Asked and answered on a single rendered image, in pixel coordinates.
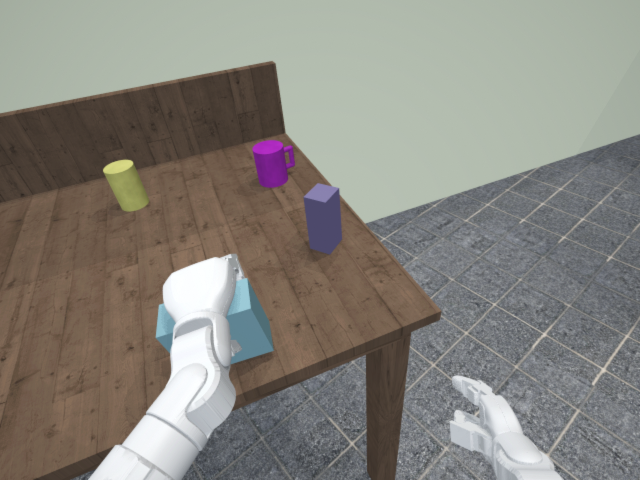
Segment left robot forearm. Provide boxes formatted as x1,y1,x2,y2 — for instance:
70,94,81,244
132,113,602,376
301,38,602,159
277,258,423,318
88,311,236,480

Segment sponge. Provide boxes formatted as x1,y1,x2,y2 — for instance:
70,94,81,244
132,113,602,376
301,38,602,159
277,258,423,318
156,278,274,364

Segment right robot forearm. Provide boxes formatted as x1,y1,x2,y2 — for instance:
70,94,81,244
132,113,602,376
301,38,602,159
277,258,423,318
492,432,564,480

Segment right robot hand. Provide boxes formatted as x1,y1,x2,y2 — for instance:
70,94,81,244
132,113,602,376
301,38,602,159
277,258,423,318
450,376,524,467

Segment left robot hand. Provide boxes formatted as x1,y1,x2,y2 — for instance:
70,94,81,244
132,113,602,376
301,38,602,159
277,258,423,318
163,254,245,357

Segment table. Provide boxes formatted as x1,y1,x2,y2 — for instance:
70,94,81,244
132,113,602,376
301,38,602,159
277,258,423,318
0,61,442,480

